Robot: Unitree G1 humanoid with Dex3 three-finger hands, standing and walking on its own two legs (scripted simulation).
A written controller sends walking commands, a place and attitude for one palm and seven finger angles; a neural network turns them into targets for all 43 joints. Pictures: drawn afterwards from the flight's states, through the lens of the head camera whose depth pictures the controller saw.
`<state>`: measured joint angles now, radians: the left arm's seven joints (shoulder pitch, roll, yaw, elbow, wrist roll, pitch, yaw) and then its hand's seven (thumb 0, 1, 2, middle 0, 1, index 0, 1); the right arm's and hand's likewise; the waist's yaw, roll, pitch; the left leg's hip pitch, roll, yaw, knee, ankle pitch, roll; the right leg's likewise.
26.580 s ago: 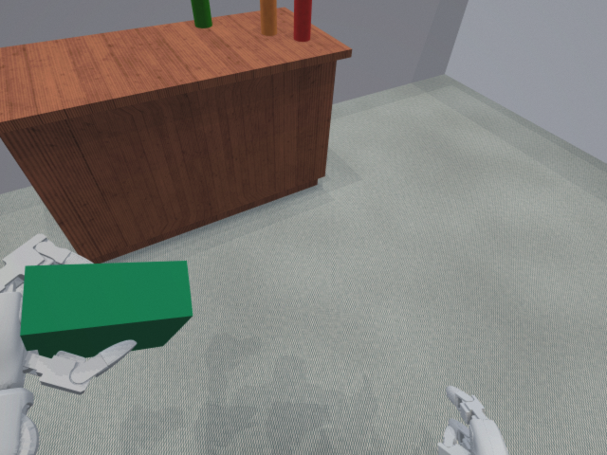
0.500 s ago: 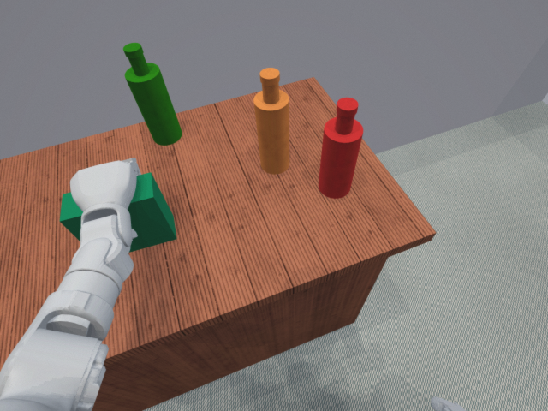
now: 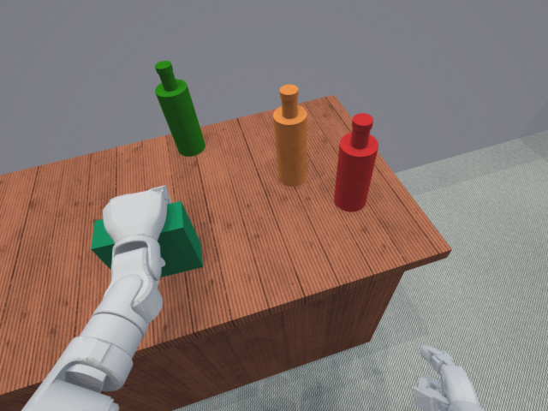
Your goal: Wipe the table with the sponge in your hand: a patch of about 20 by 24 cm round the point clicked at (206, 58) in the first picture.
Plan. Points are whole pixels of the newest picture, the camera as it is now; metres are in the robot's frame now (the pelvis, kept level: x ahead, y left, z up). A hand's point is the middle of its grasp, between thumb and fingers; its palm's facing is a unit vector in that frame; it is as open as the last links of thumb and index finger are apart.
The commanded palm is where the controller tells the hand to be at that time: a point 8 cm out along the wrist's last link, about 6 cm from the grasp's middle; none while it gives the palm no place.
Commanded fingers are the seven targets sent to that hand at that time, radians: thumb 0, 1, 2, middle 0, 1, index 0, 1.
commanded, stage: wipe back along the middle lane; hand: left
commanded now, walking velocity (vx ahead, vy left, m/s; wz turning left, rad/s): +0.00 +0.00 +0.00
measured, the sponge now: (157, 251) +0.35 +0.26 -0.01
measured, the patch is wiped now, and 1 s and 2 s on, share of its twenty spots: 0.85 0.85 0.90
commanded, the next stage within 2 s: slide across to the third lane in 0.80 s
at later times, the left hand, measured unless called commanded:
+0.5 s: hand (150, 259) +0.31 +0.24 +0.04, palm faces +0.01 -0.03 -1.00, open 9.9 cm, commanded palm +0.27 +0.21 +0.07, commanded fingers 0.00 0.10 1.30 -1.20 -1.60 -1.20 -1.60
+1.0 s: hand (155, 274) +0.29 +0.22 +0.04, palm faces +0.02 -0.05 -1.00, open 9.9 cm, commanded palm +0.25 +0.20 +0.08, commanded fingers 0.00 0.10 1.30 -1.20 -1.60 -1.20 -1.60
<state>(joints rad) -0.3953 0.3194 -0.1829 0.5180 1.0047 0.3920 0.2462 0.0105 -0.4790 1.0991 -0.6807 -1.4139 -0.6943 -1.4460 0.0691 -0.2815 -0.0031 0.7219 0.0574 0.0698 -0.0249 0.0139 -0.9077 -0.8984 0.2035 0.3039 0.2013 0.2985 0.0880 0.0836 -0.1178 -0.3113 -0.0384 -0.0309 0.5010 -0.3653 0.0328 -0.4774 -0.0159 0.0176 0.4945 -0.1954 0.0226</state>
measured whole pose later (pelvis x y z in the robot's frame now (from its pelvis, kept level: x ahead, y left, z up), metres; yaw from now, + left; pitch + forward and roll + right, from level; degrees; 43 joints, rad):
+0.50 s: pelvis -0.01 +0.00 +0.00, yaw +0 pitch +8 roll +0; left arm -0.25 0.29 -0.23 0.31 1.02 0.46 0.21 0.02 -0.48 1.08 -0.67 -1.42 -0.71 -1.41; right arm 0.04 -0.27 0.02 0.71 0.06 0.04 -0.04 0.02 -0.91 -0.90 0.20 0.30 0.20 0.30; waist 0.11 0.08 -0.10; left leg -0.28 -0.04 -0.03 0.52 -0.37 0.03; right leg -0.45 -0.02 0.02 0.52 -0.20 0.01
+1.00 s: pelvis -0.01 -0.01 +0.00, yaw -1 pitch +6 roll +0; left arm -0.10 0.29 -0.23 0.17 1.01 0.49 0.21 0.01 -0.48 1.08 -0.65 -1.43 -0.72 -1.40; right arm 0.04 -0.28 0.01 0.66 0.07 0.06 -0.01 0.02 -0.91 -0.90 0.20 0.30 0.20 0.30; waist 0.10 0.09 -0.10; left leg -0.25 -0.03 -0.02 0.53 -0.39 0.02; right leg -0.43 0.00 0.02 0.56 -0.23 0.00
